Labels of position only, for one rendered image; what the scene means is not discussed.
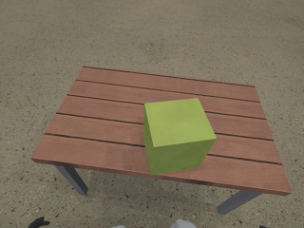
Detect robot left hand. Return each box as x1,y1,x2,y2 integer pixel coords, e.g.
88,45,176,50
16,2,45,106
28,217,50,228

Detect table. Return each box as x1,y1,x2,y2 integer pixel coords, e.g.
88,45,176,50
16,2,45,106
30,65,293,215

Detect carton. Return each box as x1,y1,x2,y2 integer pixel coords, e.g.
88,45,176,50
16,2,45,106
143,98,217,176

